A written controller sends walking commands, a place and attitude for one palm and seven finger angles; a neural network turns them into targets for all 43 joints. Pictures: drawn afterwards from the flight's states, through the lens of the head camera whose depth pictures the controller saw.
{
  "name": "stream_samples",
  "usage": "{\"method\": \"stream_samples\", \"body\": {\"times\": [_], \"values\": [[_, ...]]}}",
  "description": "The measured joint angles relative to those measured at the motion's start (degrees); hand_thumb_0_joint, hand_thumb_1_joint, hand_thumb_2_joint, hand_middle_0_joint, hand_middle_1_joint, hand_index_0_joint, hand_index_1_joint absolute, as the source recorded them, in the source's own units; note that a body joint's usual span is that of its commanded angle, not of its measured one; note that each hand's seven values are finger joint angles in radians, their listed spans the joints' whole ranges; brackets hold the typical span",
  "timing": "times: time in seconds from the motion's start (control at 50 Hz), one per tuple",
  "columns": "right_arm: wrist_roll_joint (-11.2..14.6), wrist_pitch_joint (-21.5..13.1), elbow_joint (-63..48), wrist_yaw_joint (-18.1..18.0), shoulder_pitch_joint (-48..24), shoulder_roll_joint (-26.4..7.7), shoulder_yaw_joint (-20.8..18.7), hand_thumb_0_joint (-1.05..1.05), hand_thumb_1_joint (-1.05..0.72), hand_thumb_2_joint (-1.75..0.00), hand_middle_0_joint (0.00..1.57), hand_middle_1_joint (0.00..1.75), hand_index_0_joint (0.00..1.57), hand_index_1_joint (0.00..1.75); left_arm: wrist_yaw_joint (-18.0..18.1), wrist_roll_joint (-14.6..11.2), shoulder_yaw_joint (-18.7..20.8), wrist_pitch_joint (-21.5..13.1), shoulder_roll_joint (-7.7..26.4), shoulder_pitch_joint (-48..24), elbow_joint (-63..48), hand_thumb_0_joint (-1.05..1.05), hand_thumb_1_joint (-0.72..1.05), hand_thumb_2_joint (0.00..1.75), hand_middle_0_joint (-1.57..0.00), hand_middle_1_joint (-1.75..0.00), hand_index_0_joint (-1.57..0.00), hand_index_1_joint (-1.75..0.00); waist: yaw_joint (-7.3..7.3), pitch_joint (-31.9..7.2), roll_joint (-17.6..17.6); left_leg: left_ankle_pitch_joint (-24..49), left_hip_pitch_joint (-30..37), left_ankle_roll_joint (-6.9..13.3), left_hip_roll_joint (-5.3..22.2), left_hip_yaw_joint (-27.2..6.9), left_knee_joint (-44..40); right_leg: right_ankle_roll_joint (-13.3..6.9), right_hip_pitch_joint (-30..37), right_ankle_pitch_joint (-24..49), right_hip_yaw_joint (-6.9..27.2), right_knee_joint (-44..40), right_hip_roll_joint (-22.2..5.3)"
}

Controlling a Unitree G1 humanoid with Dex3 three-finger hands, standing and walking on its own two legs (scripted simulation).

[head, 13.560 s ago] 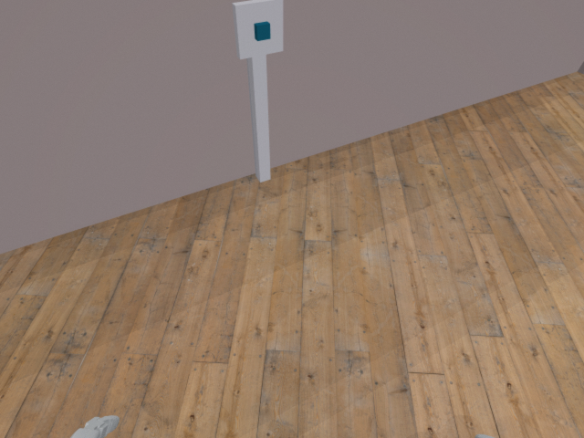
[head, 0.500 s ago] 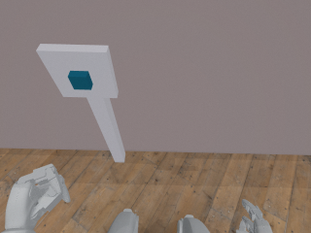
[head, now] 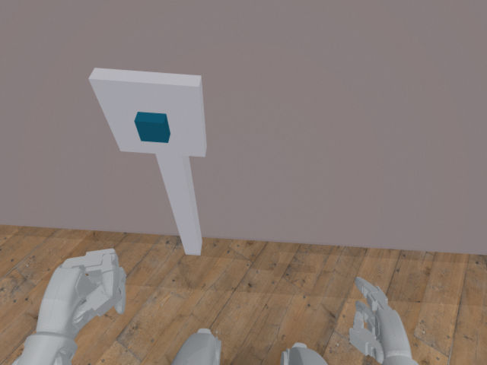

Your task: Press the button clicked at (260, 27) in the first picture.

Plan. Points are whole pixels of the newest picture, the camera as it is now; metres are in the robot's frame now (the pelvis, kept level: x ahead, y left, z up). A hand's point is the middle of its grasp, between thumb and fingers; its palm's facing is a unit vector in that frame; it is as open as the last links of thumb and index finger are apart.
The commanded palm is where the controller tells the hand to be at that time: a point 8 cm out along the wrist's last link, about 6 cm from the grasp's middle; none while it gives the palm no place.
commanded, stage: raise the hand and make a fist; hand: left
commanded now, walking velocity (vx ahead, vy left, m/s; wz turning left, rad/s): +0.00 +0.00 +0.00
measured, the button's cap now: (153, 126) +0.50 +0.22 +0.07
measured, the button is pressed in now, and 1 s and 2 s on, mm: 0 0 0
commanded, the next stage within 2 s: aim a knuckle at the button in 0.58 s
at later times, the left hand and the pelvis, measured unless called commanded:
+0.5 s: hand (116, 269) +0.23 +0.20 +0.06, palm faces +0.05 -1.00 -0.06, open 3.1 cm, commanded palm +0.21 +0.25 +0.06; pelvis +0.01 -0.01 +0.01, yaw +0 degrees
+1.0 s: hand (137, 249) +0.27 +0.19 +0.05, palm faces +0.00 -1.00 -0.04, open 3.1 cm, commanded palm +0.25 +0.24 +0.06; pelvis +0.00 -0.02 +0.00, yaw +0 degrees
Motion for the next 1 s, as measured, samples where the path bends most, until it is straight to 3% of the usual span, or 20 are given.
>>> {"method": "stream_samples", "body": {"times": [0.14, 0.32, 0.46, 0.62, 0.72, 0.82, 1.0], "values": [[-0.2, 0.4, 1.4, 0.2, 1.3, -0.3, -0.6, 0.02, -0.9, -0.9, 0.21, 0.3, 0.2, 0.3, 1.4, -0.8, 2.1, -2.1, 0.5, -1.0, -3.0, 0.02, 0.89, 0.9, -1.3, -1.5, -1.3, -1.5, -0.12, 0.0, 0.2, -0.1, 1.1, 0.1, 0.0, 0.0, -0.9, 0.2, 1.2, 0.1, 0.0, -1.2, 0.0], [0.3, 1.1, 1.5, 0.1, 2.3, -1.3, -1.2, 0.02, -0.9, -0.9, 0.2, 0.3, 0.2, 0.3, -0.8, -1.5, 2.4, 1.9, 0.8, -2.4, 0.9, 0.02, 0.9, 0.9, -1.3, -1.5, -1.3, -1.5, -1.16, 0.0, 0.4, 0.3, 2.0, 0.0, 0.1, 0.5, -2.3, 0.1, 1.7, 0.4, 0.6, -2.2, 0.2], [-0.1, 1.1, 1.7, 0.3, 2.6, -1.5, -1.7, 0.02, -0.9, -0.9, 0.2, 0.3, 0.2, 0.3, 1.0, -1.5, 2.7, -2.3, 0.2, -1.7, -0.4, 0.02, 0.9, 0.9, -1.3, -1.5, -1.3, -1.5, -1.11, -0.5, 0.1, 0.3, 2.2, -0.5, 0.2, 0.4, -2.5, -0.3, 1.7, 0.2, 0.4, -2.0, 0.3], [0.4, 1.6, 1.3, 0.1, 1.6, -1.5, -1.4, 0.02, -0.9, -0.9, 0.2, 0.3, 0.2, 0.3, -1.0, -1.7, 2.0, -0.6, 0.1, -2.4, 2.7, 0.02, 0.9, 0.9, -1.3, -1.5, -1.3, -1.5, -1.0, -0.2, 0.3, 0.4, 1.5, -1.1, 0.5, -0.1, -1.9, -1.0, 0.9, -0.2, 0.0, -0.8, 0.6], [0.3, 1.3, 1.3, -0.3, 1.7, -1.2, -1.3, 0.02, -0.9, -0.9, 0.2, 0.3, 0.2, 0.3, -0.2, -1.8, 1.9, -2.3, 0.0, -1.5, 1.0, 0.02, 0.9, 0.9, -1.3, -1.5, -1.3, -1.5, -0.8, -0.2, 0.2, 0.5, 1.9, -1.5, 0.7, -0.4, -2.1, -1.4, 1.3, -0.2, -0.3, -0.9, 0.8], [0.2, 1.1, 2.2, -0.5, 1.0, -1.6, -0.9, 0.02, -0.9, -0.9, 0.2, 0.3, 0.2, 0.3, -0.6, -1.9, 3.6, -3.6, 0.7, -6.1, 4.9, 0.02, 0.89, 0.9, -1.3, -1.5, -1.3, -1.5, -0.62, -0.3, 0.5, 0.3, 0.3, -1.9, 0.7, -1.0, -0.8, -1.8, -0.2, -0.7, -0.8, 0.4, 0.8], [0.5, 0.7, 3.7, -1.0, 1.1, -2.2, -0.8, 0.02, -0.9, -0.9, 0.2, 0.3, 0.2, 0.3, -2.9, -2.5, 4.1, -0.8, 1.5, -13.9, 10.4, 0.02, 0.9, 0.9, -1.3, -1.5, -1.3, -1.5, -1.4, 0.2, 0.6, 0.2, -0.5, -2.0, 1.0, -0.8, -0.5, -1.9, -1.2, -0.7, -0.6, 0.9, 1.1]]}}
